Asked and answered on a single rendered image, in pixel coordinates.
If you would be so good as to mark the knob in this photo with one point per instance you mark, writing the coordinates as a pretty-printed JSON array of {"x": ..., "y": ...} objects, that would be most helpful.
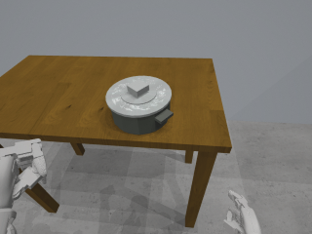
[{"x": 138, "y": 88}]

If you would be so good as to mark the left robot forearm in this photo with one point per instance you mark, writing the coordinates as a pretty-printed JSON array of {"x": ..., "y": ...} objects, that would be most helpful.
[{"x": 7, "y": 216}]

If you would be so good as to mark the pot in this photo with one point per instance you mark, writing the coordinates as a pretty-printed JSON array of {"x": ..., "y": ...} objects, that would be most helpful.
[{"x": 143, "y": 125}]

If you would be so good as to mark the right robot hand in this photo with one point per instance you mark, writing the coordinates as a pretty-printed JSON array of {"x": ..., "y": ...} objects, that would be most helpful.
[{"x": 246, "y": 219}]

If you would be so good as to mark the lid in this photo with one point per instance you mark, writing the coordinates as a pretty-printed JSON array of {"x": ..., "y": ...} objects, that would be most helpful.
[{"x": 126, "y": 104}]

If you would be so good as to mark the left robot hand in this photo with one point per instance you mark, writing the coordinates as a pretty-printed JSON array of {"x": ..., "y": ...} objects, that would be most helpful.
[{"x": 28, "y": 156}]

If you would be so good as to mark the table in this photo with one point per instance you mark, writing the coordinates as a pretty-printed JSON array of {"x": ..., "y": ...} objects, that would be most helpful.
[{"x": 63, "y": 99}]

